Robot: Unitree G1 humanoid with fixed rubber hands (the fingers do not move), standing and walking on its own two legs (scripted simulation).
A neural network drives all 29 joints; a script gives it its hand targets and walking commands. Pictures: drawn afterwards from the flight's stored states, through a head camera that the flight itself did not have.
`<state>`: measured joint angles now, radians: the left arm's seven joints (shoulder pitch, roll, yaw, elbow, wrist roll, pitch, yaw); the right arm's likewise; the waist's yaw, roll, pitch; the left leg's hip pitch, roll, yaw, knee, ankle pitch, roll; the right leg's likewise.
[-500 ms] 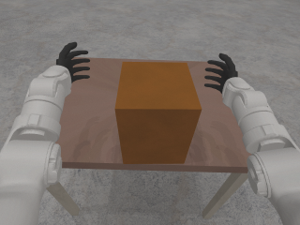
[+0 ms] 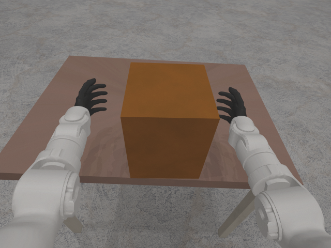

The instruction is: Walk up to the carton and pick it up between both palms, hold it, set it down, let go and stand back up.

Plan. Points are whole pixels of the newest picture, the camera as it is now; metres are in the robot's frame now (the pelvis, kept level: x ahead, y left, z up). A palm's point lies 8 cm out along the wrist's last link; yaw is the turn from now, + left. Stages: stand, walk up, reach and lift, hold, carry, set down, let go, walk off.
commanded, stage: reach and lift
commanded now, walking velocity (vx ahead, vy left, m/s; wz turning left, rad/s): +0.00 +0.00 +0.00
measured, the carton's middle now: (166, 123) +0.46 +0.00 +0.07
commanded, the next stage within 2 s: none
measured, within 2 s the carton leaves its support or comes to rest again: neither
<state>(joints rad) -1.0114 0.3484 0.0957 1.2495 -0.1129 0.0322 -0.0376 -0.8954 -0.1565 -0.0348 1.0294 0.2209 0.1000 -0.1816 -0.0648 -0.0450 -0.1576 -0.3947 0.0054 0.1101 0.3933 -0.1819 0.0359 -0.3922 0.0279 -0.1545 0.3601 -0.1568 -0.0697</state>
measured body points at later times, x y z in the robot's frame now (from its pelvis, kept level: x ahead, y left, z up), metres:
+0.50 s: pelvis -0.01 +0.00 +0.00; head +0.03 +0.03 +0.45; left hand +0.47 +0.17 +0.11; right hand +0.43 -0.15 +0.11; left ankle +0.00 +0.09 -0.74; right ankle +0.01 -0.07 -0.74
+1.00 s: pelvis -0.01 +0.01 +0.00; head +0.04 +0.03 +0.45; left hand +0.46 +0.15 +0.11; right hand +0.44 -0.15 +0.12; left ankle +0.00 +0.09 -0.74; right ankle +0.01 -0.07 -0.74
